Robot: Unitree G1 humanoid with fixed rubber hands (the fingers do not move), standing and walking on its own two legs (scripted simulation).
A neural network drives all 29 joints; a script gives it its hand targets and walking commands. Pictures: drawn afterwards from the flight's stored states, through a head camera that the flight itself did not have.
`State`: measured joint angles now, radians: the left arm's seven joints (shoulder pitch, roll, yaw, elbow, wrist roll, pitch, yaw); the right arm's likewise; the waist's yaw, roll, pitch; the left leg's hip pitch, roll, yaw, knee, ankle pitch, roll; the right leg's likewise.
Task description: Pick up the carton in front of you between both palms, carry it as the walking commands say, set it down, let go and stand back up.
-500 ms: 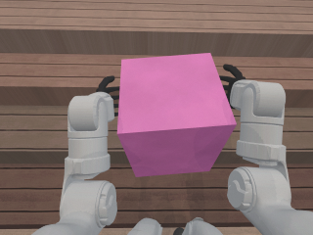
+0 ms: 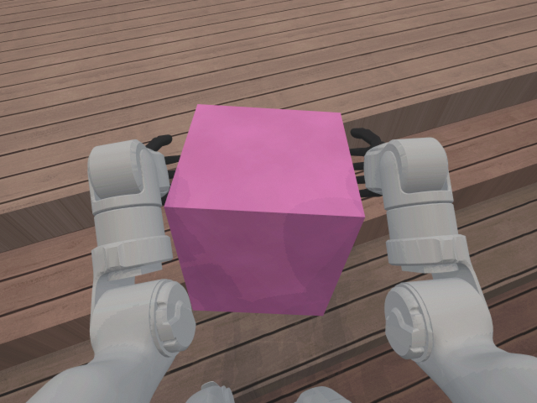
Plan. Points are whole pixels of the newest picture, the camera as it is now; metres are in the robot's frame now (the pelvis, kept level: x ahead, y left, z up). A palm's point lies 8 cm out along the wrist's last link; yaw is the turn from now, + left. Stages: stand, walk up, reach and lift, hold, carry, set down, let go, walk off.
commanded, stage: carry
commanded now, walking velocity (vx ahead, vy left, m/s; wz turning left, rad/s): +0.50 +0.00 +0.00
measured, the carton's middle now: (263, 215) +0.37 -0.05 +0.07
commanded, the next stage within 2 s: none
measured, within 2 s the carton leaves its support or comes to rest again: neither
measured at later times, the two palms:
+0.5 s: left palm (106, 5) +0.65 +0.12 +0.28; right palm out of the picture +0.69 -0.17 +0.28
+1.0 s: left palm out of the picture +0.93 +0.10 +0.45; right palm out of the picture +0.90 -0.19 +0.44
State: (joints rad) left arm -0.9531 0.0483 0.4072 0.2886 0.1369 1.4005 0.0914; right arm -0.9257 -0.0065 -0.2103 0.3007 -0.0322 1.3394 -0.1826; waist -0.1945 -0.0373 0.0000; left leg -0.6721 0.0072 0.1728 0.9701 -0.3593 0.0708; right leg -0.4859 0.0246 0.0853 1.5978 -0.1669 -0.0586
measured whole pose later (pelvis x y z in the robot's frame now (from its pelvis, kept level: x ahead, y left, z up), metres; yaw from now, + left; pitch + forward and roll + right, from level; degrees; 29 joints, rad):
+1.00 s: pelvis +0.54 -0.01 +0.25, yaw +0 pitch +3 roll +3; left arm -0.95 0.02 0.35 0.23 0.12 1.37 0.13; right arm -0.98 -0.03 -0.21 0.30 -0.09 1.41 -0.17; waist -0.08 0.00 -0.05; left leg -0.89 0.03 0.18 1.17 -0.32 0.11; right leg -0.10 -0.17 -0.15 0.44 -0.14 -0.01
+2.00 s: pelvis +0.62 -0.02 +0.37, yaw -1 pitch +2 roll +0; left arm -0.70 -0.03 0.21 0.25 0.11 1.22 0.14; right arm -0.73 0.00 -0.19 0.29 -0.09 1.27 -0.15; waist 0.00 0.00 -0.09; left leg -0.40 0.05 0.12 0.54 -0.18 0.03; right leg -0.36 0.01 -0.10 0.55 -0.23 -0.06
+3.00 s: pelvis +0.64 -0.03 +0.37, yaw -1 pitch +2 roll +0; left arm -0.70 -0.03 0.21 0.23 0.11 1.22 0.15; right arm -0.73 0.00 -0.18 0.28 -0.09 1.26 -0.15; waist 0.00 0.00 -0.08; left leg -0.37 0.06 0.12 0.53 -0.20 0.01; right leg -0.32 0.02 -0.11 0.54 -0.25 -0.06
